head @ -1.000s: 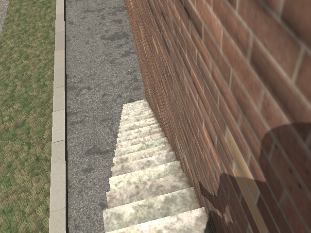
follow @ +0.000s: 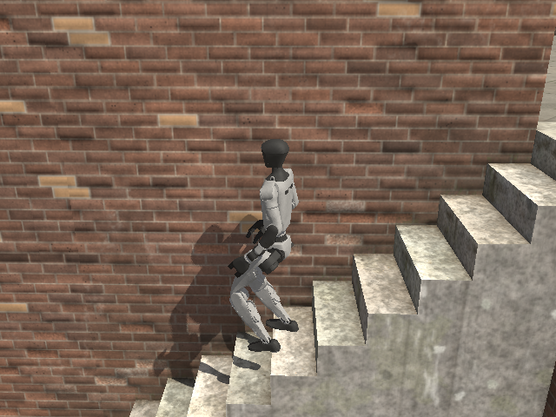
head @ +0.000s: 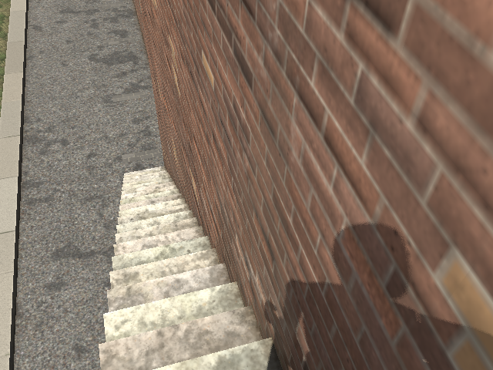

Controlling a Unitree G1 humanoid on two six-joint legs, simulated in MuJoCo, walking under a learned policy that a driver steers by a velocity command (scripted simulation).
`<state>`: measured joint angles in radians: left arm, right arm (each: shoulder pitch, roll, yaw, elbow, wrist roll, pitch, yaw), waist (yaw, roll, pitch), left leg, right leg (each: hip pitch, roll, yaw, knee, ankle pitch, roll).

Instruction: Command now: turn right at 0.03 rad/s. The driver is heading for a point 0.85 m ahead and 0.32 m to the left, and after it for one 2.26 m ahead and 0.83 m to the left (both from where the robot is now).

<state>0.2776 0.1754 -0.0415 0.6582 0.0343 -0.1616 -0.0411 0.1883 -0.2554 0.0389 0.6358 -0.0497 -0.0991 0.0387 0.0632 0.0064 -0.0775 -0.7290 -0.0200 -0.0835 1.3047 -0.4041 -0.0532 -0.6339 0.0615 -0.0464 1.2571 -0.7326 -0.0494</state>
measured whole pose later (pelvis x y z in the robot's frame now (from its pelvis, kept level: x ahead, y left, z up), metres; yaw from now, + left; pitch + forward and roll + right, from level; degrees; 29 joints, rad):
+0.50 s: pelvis +0.12 +0.04 -0.10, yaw -1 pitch -3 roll +2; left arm 0.21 0.21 -0.03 0.72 0.01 -0.05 0.03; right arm 0.32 -0.21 0.01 0.85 0.02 0.01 0.03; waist 0.01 -0.04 0.09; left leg -0.15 -0.02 0.17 0.53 -0.35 0.04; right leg -0.66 -0.07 -0.03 0.99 -0.08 0.10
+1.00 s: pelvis +0.13 +0.16 -0.09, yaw -1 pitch -2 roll +0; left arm 0.13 0.34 0.12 0.96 -0.01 0.06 0.15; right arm 0.49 -0.31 -0.03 0.89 -0.05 0.09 0.12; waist -0.19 0.02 0.04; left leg -0.12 -0.14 0.09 0.46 -0.33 0.15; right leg -0.72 -0.08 0.04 1.09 -0.29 -0.04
